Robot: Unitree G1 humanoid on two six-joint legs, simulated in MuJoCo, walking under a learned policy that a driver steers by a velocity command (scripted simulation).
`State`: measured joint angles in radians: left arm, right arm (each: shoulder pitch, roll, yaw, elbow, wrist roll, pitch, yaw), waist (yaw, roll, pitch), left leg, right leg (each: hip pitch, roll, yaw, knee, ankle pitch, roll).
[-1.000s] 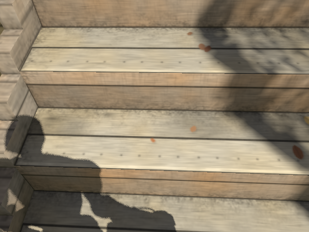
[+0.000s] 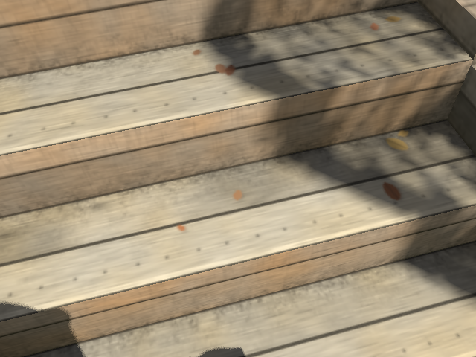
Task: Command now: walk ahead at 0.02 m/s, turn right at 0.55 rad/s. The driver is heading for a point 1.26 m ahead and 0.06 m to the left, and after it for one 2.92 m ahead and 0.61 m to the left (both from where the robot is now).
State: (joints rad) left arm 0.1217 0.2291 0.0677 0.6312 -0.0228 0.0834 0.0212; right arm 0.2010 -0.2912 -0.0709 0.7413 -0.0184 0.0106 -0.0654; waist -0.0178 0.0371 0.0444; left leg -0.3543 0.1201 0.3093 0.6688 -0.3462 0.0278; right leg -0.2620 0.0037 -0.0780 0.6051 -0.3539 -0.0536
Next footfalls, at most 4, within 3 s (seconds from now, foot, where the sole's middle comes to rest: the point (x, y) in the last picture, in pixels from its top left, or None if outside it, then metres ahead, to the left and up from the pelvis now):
0.46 left None -0.01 0.12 -0.76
1.40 left None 0.37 0.15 -0.57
1.98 right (284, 196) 0.71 -0.07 -0.38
2.58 left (152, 133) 0.75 0.21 -0.19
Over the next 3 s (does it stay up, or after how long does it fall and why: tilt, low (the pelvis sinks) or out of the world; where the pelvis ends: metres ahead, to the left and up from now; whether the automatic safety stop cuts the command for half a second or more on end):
stays up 0.70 0.09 0.46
